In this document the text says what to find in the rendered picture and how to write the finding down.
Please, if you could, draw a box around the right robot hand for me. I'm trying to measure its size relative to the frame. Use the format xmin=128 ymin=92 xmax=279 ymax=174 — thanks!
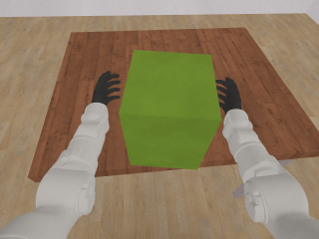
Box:
xmin=215 ymin=77 xmax=242 ymax=115

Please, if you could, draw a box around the table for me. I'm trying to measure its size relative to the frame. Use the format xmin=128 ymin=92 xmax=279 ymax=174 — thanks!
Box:
xmin=28 ymin=27 xmax=319 ymax=199

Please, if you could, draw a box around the left robot upper arm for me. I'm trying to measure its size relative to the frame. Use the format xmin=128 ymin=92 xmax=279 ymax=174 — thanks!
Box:
xmin=0 ymin=168 xmax=96 ymax=239

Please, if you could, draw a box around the right robot forearm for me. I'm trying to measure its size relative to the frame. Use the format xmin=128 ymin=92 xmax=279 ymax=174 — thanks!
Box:
xmin=222 ymin=109 xmax=309 ymax=212

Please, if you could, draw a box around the right robot upper arm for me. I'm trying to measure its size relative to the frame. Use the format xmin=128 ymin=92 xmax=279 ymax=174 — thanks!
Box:
xmin=243 ymin=173 xmax=319 ymax=239

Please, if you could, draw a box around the left robot hand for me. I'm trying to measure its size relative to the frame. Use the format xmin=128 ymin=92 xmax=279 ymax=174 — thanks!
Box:
xmin=91 ymin=71 xmax=121 ymax=106

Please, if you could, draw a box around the carton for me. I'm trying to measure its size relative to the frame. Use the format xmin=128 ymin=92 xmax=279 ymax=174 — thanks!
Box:
xmin=119 ymin=50 xmax=222 ymax=170

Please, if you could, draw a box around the left robot forearm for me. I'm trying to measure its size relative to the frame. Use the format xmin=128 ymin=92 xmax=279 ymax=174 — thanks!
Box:
xmin=36 ymin=103 xmax=110 ymax=207

